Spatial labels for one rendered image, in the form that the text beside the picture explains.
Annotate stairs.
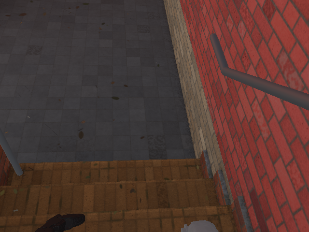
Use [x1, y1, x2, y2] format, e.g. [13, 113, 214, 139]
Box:
[0, 159, 238, 232]

